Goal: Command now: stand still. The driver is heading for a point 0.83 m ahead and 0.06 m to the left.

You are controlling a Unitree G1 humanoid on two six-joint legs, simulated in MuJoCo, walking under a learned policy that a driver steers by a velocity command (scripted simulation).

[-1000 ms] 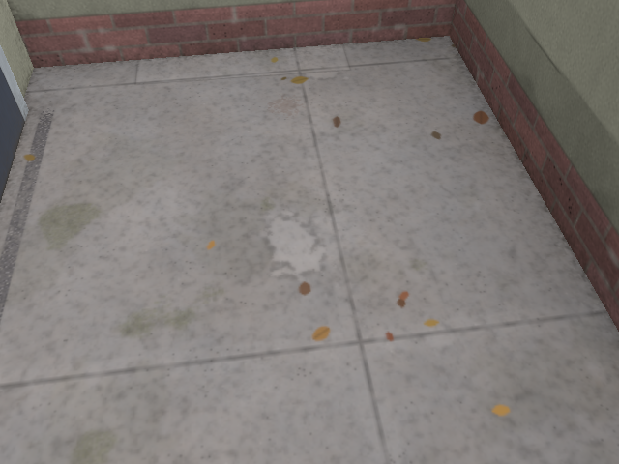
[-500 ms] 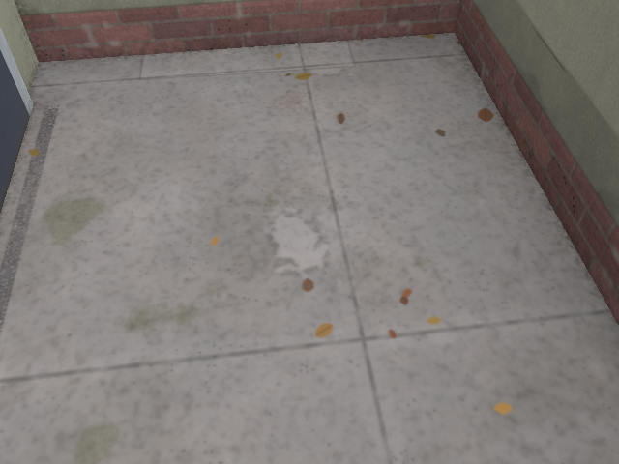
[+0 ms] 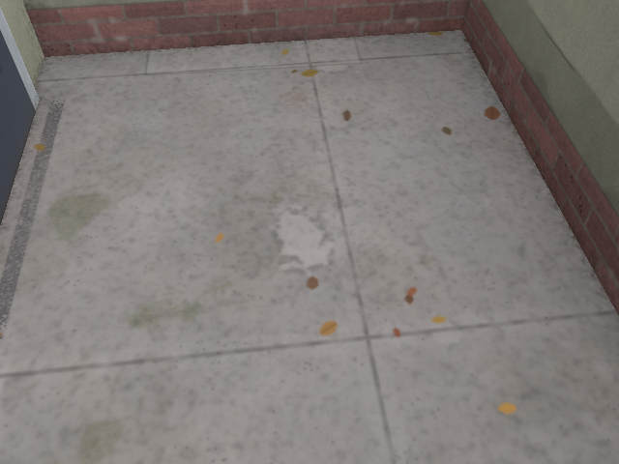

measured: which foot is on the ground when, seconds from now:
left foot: down 0.00-0.94, up 0.96-1.00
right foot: down 0.00-0.48, up 0.50-0.90, down 0.92-1.00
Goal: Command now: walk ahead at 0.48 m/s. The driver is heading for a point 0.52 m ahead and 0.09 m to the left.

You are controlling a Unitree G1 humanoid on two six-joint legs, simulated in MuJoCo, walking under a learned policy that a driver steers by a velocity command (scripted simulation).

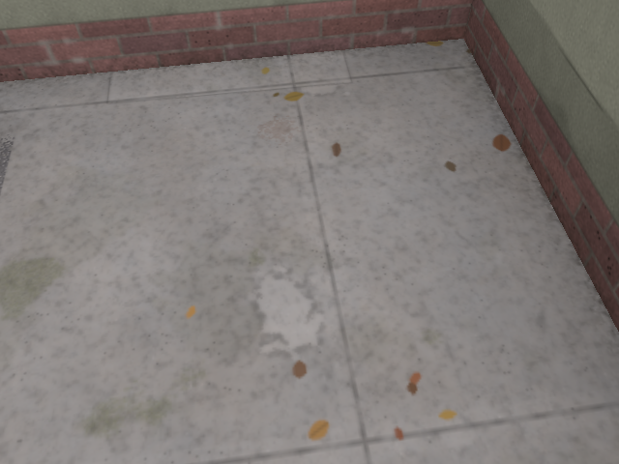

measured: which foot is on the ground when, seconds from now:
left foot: up 0.00-0.46, down 0.48-1.00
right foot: down 0.00-0.50, up 0.52-0.92, down 0.94-1.00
